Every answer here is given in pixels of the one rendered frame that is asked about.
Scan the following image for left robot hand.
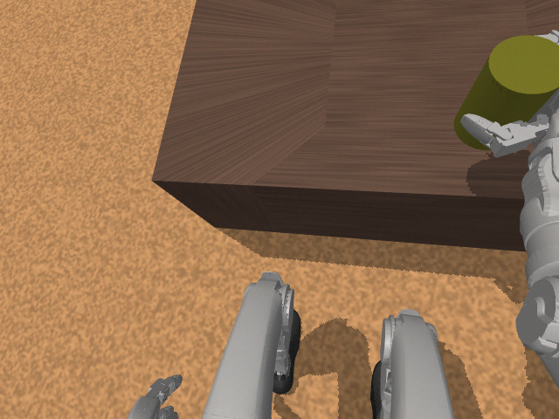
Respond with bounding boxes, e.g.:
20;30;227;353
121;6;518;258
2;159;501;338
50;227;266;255
127;374;183;419

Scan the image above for left robot foot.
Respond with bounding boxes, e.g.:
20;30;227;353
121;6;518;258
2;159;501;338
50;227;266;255
273;310;300;395

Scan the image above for right robot hand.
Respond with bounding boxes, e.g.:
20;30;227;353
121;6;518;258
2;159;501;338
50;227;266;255
460;30;559;158

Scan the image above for can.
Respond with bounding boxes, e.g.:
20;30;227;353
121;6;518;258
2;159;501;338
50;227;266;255
454;35;559;150

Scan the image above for right robot arm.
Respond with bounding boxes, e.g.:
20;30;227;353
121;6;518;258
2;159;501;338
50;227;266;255
516;136;559;389

